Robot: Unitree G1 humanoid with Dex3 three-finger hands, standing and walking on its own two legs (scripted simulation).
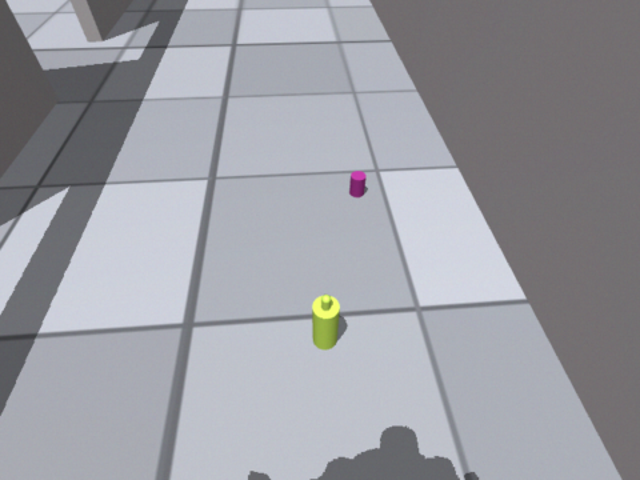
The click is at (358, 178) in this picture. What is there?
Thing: squat round
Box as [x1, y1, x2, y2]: [349, 171, 365, 197]
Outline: 361,171 354,171 351,174 349,192 351,195 356,197 361,196 363,194 365,174
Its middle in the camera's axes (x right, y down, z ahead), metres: +0.18 -0.29 +1.86
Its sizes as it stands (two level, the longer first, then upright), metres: 0.072 0.072 0.108
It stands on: the floor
